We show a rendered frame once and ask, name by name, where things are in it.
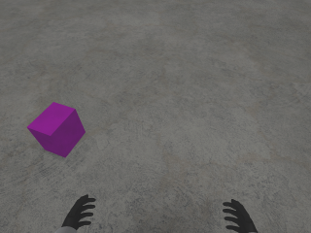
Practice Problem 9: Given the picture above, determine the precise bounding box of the left robot hand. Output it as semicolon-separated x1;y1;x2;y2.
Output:
61;195;96;230

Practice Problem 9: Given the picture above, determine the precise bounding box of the carton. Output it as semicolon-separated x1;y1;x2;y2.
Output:
27;102;86;157

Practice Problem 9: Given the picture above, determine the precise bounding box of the right robot hand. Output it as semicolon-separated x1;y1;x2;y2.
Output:
223;199;258;233

